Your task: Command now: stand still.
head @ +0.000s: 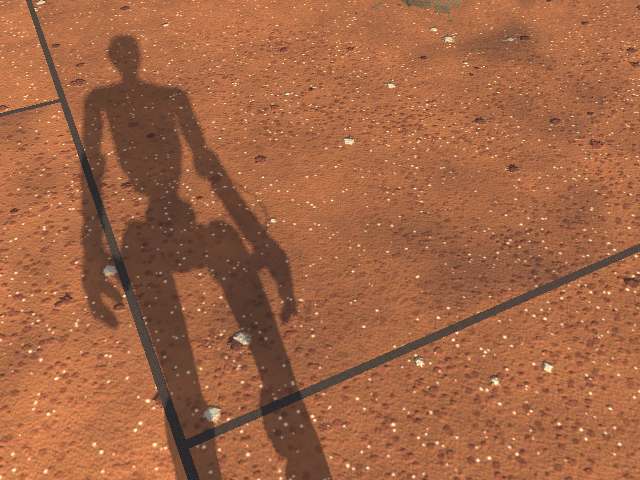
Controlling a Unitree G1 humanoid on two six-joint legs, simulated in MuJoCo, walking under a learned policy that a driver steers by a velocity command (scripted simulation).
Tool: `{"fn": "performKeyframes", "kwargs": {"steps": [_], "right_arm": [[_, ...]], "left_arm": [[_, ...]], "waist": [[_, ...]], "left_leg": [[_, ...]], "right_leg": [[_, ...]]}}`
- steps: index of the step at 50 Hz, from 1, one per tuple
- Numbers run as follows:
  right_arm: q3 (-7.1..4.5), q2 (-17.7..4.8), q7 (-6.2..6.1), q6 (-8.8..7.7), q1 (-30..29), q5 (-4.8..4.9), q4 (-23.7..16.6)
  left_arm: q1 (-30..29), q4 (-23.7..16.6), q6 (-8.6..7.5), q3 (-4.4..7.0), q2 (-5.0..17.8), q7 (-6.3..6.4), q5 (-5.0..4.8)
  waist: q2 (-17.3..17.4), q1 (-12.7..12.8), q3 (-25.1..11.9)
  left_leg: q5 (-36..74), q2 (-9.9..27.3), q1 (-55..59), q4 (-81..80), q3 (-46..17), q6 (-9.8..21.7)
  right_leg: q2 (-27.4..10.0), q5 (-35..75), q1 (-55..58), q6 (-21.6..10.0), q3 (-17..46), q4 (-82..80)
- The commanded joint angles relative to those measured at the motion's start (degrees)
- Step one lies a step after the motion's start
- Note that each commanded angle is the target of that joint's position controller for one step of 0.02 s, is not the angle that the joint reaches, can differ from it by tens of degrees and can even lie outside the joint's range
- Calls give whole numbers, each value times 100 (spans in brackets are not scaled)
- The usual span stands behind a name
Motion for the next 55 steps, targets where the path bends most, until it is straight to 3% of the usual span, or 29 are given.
{"fn": "performKeyframes", "kwargs": {"steps": [1,17,18,20,22,23,24,25,28,29,31,32,33,34,35,36,37,39,42,47,50,52,53,54,55], "right_arm": [[-73,-545,-24,-41,210,0,-49],[-40,-294,-53,-44,516,-4,222],[-36,-271,-52,-40,578,-11,245],[-137,-480,-49,13,655,-15,240],[-247,-646,-21,74,939,-37,237],[-296,-714,-16,79,1163,-39,273],[-329,-707,-11,60,1275,-51,292],[-344,-673,-3,21,1287,-84,275],[-413,-727,25,-128,1101,-108,168],[-422,-698,35,-164,956,-73,120],[-423,-638,54,-200,530,1,-27],[-365,-444,79,-266,419,-31,-123],[-226,36,141,-340,316,-6,-363],[-333,-375,184,-343,251,-181,-467],[-351,-408,243,-345,164,-242,-466],[-310,-234,303,-379,170,-202,-428],[-301,-150,344,-406,229,-161,-389],[-336,-218,390,-352,255,-186,-366],[-356,-201,391,-248,-100,-159,-522],[-244,-25,397,-208,-1494,-87,-1078],[-205,-57,366,-213,-1800,-44,-1237],[-271,-248,298,-238,-1402,-41,-1186],[-336,-380,258,-271,-882,-41,-1041],[-422,-517,216,-314,-70,-30,-782],[-510,-649,167,-358,766,-82,-527]], "left_arm": [[244,-15,-31,62,508,28,-2],[424,259,-36,0,296,76,-7],[470,282,-33,-9,259,75,2],[449,228,-6,42,325,57,32],[222,52,8,58,270,-7,108],[81,-71,-19,30,125,-43,156],[-51,-192,-75,11,46,-71,204],[-173,-306,-142,31,101,-93,189],[-178,-524,-344,108,250,-188,101],[-29,-516,-393,127,224,-204,60],[1017,-169,-441,175,97,-196,-3],[1654,22,-471,266,308,-148,31],[2412,96,-497,418,935,-94,83],[2565,241,-409,447,1024,-105,24],[1889,25,-394,365,730,-118,44],[1401,-167,-445,326,598,-147,42],[1149,-272,-502,293,521,-149,37],[1240,-216,-601,206,309,-127,31],[1783,3,-654,144,265,-104,8],[1935,33,-664,52,217,-58,26],[2007,86,-687,59,346,-17,39],[1852,79,-715,88,472,5,41],[1753,63,-712,113,542,22,45],[1630,35,-689,137,611,21,51],[1483,-7,-666,153,648,-1,12]], "waist": [[75,9,116],[44,-18,188],[61,-31,72],[268,-72,210],[583,-243,700],[815,-337,896],[924,-392,1064],[880,-396,1100],[703,-223,901],[670,-93,804],[438,445,570],[-106,687,367],[-1575,897,-43],[-1377,710,216],[-548,337,724],[-210,151,878],[-130,1,812],[-209,-81,582],[-365,-49,424],[-443,144,695],[-551,154,680],[-602,-113,398],[-623,-358,112],[-634,-688,-301],[-529,-1088,-674]], "left_leg": [[853,751,-469,-422,-629,104],[965,735,-441,-328,-560,93],[426,691,-404,-400,-557,112],[-1382,603,-580,-460,-701,309],[-3162,967,-705,-819,-1401,673],[-3640,1371,-621,-1103,-1947,903],[-3645,1732,-651,-1276,-2386,1120],[-3329,1906,-582,-1368,-2569,1245],[-2183,1876,-283,-1169,-2204,1217],[-1818,1707,-460,-1040,-1885,1096],[-1348,1192,-1558,-362,-1136,796],[-964,802,-2265,612,-634,605],[-1231,43,-3115,2611,354,279],[-1749,36,-3648,3792,318,284],[-1242,434,-3794,4358,90,347],[-673,624,-3703,4426,22,330],[-272,750,-3502,4308,38,275],[88,782,-3343,4182,236,143],[252,688,-3597,4086,537,28],[751,451,-3380,2508,967,-38],[877,239,-2709,1603,1170,159],[723,25,-2037,1399,1183,405],[579,-98,-1538,1348,1137,524],[566,-150,-794,1136,1027,655],[699,78,302,712,798,793]], "right_leg": [[-462,614,186,-169,441,-193],[-453,636,85,-182,439,-135],[-395,237,120,-191,402,-144],[-71,-1125,-164,-284,153,273],[201,-2022,-1129,-360,-64,974],[261,-1893,-1570,-360,-268,1453],[114,-1583,-1805,-384,-317,1846],[-20,-1534,-2046,-417,-212,2145],[-187,-1557,-2069,-500,-102,1943],[-106,-1271,-1583,-511,-212,1553],[283,-512,448,-507,-539,445],[-29,-730,1528,-523,44,63],[-1541,-2536,2196,-878,2464,-1114],[-2129,-3170,1778,-1220,3702,-1475],[-2031,-3169,1192,-1229,3358,-1451],[-1792,-2488,805,-1165,2786,-1470],[-1533,-1687,677,-1067,2231,-1520],[-1189,-142,819,-938,1420,-1452],[-1018,2030,1145,-888,759,-1168],[-797,3146,853,-851,297,-1237],[-909,3975,958,-856,181,-1157],[-1015,5372,1207,-798,86,-579],[-1043,5922,1334,-770,53,21],[-1045,5954,1352,-769,47,912],[-909,5093,826,-747,-55,2059]]}}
